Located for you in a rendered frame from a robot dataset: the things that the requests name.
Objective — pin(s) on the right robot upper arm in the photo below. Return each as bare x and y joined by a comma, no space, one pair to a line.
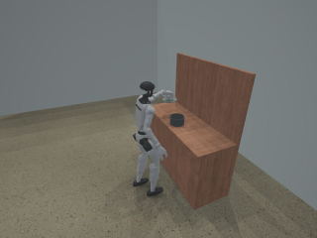
150,112

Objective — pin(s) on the robot right shin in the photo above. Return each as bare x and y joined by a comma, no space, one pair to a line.
154,176

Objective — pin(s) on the pot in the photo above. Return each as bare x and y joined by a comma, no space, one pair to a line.
176,120

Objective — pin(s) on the left robot forearm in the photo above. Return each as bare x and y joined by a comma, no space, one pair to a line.
159,94

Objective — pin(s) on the robot right hand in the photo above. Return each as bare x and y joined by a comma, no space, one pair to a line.
162,151

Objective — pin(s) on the robot left hand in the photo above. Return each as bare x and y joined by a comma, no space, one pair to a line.
169,93

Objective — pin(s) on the right robot forearm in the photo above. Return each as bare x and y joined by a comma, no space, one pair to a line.
152,137

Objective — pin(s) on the left robot upper arm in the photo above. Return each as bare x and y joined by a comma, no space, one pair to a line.
151,99

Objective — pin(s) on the right robot foot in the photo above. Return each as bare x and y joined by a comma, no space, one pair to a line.
157,191

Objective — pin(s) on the lid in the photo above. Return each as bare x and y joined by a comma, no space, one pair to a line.
174,99

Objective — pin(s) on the table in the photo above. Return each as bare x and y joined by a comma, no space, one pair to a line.
201,155

